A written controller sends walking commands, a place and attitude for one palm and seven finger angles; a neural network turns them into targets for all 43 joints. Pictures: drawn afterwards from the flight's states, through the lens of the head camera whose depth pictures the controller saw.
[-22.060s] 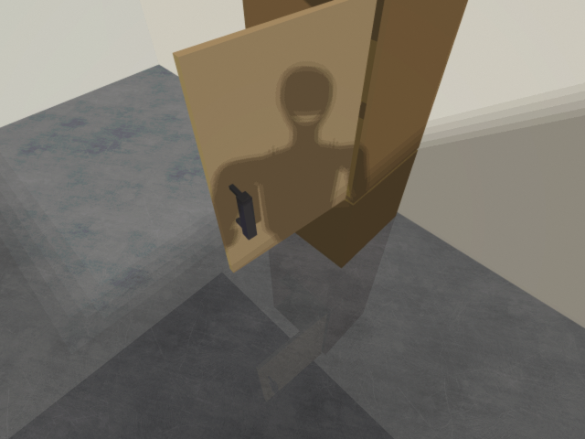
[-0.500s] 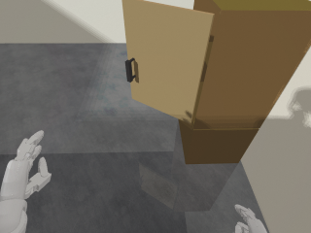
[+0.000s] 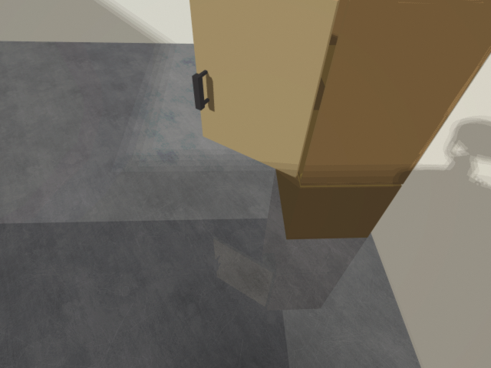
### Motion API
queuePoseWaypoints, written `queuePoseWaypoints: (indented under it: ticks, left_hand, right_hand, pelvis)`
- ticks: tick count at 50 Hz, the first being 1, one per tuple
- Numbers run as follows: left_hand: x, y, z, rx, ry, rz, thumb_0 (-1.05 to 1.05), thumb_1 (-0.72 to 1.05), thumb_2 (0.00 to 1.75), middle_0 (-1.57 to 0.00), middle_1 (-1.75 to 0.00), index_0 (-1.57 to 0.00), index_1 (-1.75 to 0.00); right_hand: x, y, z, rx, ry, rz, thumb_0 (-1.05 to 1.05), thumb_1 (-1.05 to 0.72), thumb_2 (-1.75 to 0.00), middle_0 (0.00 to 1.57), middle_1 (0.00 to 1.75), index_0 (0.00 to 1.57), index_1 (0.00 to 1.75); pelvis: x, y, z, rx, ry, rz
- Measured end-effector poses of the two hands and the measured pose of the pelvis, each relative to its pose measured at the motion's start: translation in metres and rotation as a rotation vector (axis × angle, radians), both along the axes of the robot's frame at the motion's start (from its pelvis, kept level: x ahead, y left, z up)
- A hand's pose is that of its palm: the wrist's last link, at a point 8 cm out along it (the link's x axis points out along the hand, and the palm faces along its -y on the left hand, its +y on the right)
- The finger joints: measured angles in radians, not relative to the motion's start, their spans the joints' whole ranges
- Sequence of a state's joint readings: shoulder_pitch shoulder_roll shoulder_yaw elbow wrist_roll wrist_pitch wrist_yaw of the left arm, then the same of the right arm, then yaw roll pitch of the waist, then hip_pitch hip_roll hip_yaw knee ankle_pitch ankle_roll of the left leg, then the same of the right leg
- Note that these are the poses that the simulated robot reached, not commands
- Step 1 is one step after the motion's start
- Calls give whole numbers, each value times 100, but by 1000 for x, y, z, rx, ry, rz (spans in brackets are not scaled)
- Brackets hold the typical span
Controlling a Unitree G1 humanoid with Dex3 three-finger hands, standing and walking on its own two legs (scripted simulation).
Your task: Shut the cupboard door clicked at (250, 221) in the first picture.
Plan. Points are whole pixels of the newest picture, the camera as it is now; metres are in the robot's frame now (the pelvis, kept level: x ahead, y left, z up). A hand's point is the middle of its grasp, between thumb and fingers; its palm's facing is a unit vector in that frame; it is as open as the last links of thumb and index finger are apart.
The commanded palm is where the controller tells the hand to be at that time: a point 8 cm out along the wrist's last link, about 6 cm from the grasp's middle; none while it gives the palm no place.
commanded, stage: let the arm hang, fingers relaxed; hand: left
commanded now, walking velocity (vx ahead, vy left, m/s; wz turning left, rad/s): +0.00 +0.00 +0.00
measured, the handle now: (202, 89) +0.98 +0.21 -0.10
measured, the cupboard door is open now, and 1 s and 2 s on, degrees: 56 56 56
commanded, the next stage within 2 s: look to check the result in 0.52 s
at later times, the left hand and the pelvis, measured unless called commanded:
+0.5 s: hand out of the picture +0.02 +0.15 -0.18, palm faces +0.01 -0.99 -0.16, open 7.3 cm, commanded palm none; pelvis +0.02 -0.01 +0.00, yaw -1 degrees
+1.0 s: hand out of the picture +0.03 +0.14 -0.18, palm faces +0.01 -0.98 -0.18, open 7.3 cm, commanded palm none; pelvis +0.05 -0.02 +0.00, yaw -2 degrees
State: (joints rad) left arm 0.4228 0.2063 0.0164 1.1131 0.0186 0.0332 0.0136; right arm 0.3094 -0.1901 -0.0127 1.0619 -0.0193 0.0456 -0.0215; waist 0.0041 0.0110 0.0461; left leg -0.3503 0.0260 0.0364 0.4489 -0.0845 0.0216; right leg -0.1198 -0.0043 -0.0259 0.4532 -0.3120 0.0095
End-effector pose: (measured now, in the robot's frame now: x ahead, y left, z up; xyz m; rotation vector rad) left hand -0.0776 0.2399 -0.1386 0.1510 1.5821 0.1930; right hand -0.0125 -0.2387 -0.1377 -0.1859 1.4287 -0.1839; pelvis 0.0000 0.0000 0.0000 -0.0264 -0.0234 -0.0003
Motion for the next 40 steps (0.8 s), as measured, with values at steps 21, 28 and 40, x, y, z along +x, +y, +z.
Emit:
queuePoseWaypoints:
  ticks: [21,28,40]
  left_hand:
    - [82,-34,-9,-47,-178,-51,0,91,90,-20,-30,-20,-29]
    - [92,-43,-10,-55,-163,-53,0,91,90,-20,-30,-20,-29]
    - [96,-45,-8,-37,-113,-38,0,91,90,-20,-30,-20,-29]
  right_hand:
    - [12,3,-4,28,-40,-46,0,-90,-90,20,30,20,30]
    - [14,0,-3,31,-12,-56,0,-91,-90,20,30,20,30]
    - [41,-2,-4,36,-12,-40,0,-91,-90,20,30,20,30]
  pelvis:
    - [12,-10,1,19,7,-18]
    - [24,-15,2,21,6,-22]
    - [41,-21,2,23,5,-24]
